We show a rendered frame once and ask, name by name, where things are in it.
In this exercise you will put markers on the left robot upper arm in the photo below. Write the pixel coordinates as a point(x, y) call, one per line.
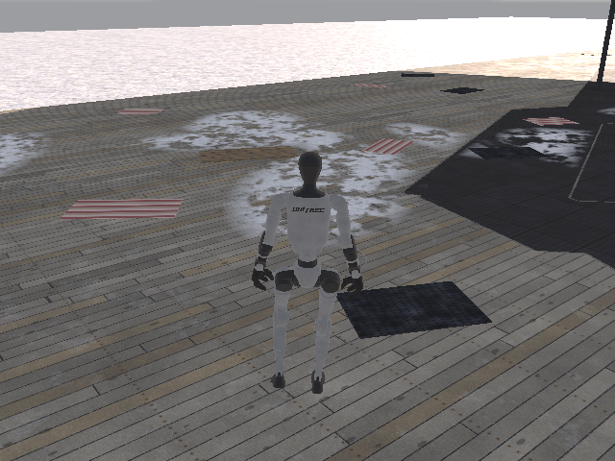
point(274, 215)

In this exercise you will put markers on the left robot forearm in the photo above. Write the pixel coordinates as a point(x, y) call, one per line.
point(262, 255)

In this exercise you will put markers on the left robot hand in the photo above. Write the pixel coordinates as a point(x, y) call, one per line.
point(261, 275)

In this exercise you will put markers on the robot right shin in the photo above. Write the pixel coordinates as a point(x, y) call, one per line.
point(321, 350)

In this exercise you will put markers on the right robot hand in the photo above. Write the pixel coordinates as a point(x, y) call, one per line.
point(356, 284)

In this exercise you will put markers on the robot left thigh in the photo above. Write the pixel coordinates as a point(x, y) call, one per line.
point(283, 282)

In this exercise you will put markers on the right robot upper arm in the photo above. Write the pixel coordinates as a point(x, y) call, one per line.
point(339, 204)

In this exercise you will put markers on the right robot forearm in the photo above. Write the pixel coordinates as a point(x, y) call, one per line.
point(352, 260)

